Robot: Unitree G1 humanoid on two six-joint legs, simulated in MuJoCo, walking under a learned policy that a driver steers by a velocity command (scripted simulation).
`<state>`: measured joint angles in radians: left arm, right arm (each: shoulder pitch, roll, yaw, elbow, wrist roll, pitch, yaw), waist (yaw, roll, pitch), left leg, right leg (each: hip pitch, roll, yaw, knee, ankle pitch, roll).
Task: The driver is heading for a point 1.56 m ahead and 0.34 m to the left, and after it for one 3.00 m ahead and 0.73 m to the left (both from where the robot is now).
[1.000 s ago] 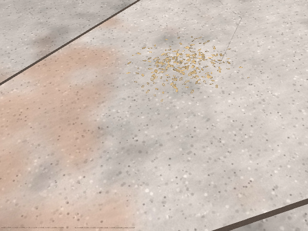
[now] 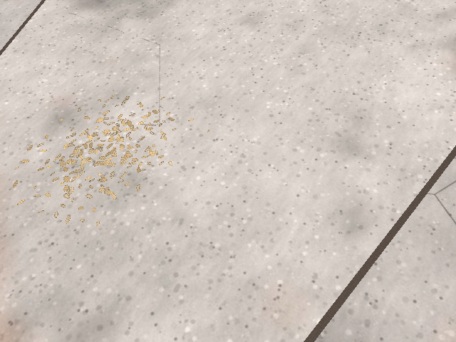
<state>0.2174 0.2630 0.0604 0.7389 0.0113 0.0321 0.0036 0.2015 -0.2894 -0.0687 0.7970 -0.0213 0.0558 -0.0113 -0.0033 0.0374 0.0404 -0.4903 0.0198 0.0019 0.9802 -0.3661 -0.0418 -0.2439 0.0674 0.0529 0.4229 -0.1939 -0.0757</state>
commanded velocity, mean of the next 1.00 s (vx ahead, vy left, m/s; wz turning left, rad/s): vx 0.17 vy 0.00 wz -0.08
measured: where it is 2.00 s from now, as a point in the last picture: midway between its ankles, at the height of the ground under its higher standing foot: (245, 254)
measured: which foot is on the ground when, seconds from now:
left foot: up 0.00-0.18, down 0.20-0.72, up 0.74-1.00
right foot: down 0.00-1.00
